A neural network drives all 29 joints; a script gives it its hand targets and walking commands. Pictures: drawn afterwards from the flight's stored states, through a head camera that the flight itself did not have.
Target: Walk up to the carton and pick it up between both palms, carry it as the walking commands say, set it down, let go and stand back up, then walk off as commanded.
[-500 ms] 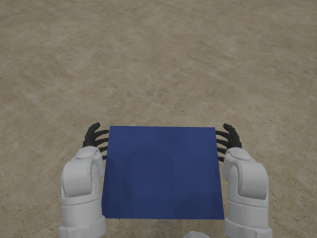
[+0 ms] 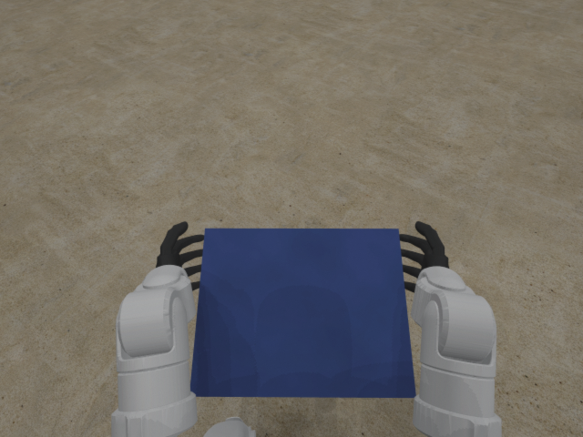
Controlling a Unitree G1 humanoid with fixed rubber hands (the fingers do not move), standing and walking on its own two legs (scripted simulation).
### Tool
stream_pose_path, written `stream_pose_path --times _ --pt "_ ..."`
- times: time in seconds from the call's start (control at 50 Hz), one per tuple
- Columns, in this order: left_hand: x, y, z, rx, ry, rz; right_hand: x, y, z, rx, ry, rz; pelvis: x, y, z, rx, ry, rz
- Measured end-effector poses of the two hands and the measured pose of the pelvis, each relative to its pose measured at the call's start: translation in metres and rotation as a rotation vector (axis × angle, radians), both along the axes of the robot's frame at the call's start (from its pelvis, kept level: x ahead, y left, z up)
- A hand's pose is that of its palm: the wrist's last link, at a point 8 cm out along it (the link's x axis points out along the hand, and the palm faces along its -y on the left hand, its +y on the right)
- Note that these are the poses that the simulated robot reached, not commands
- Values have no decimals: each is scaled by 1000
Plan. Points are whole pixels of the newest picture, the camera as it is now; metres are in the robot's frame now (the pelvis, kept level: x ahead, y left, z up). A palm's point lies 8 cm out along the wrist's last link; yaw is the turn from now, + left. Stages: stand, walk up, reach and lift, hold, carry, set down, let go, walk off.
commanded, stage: carry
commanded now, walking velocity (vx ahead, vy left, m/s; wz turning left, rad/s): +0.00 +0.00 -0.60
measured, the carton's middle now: (300, 314) +0.29 +0.00 -0.02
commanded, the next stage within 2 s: none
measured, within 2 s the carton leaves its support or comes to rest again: neither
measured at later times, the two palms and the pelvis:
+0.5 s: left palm (244, 170) +0.50 +0.09 +0.07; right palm (448, 201) +0.43 -0.22 +0.07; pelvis +0.19 -0.01 -0.02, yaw -13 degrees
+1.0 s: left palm (278, 165) +0.54 +0.04 +0.05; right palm (473, 222) +0.39 -0.25 +0.06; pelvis +0.21 +0.02 -0.02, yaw -29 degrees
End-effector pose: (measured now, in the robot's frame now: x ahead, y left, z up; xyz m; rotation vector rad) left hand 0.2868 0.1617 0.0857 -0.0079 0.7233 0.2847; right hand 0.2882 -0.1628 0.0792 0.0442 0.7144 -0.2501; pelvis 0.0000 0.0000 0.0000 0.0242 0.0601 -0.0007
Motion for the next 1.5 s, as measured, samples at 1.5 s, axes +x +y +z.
stream_pose_path --times 1.5 --pt "190 -278 -29 -3 27 -887 -62 -160 -22 -19 25 -880 172 0 -23 6 35 -872"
